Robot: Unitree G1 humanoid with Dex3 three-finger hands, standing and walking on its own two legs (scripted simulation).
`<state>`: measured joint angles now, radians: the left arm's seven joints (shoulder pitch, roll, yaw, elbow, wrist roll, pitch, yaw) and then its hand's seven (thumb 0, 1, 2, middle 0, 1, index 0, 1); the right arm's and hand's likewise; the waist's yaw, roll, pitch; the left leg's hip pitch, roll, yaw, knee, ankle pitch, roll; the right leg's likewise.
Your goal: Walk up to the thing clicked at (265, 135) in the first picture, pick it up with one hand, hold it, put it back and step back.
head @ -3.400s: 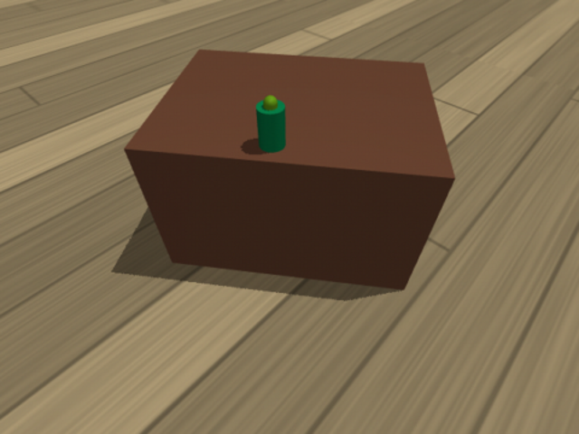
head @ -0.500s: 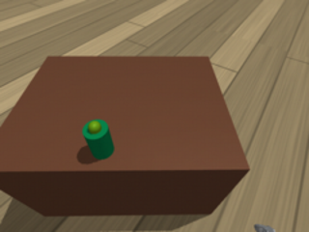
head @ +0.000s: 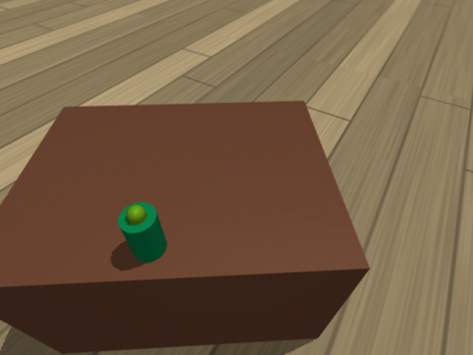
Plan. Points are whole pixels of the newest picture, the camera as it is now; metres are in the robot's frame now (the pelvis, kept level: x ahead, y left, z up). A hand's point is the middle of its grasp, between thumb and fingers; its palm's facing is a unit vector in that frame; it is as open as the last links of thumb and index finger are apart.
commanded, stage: walk up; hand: left
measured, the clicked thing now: (142, 229) +0.43 +0.23 -0.10
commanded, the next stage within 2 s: stand in 0.56 s
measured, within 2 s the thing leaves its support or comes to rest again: neither
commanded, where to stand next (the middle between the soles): +0.04 +0.00 m, yaw +2 degrees
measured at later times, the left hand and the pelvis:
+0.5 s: hand out of the picture +0.08 +0.26 -0.16, palm faces +0.00 -0.94 -0.33, open 7.4 cm; pelvis +0.01 +0.00 +0.00, yaw +1 degrees
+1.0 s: hand out of the picture +0.09 +0.26 -0.16, palm faces -0.02 -0.94 -0.34, open 7.4 cm; pelvis +0.02 +0.00 +0.00, yaw +1 degrees
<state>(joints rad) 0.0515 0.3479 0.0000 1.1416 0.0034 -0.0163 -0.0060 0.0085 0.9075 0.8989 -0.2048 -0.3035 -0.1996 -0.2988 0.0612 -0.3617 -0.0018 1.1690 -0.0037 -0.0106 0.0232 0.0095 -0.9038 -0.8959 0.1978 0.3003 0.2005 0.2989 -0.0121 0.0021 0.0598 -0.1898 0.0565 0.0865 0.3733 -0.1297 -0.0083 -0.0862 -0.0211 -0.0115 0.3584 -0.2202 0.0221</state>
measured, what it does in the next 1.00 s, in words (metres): stands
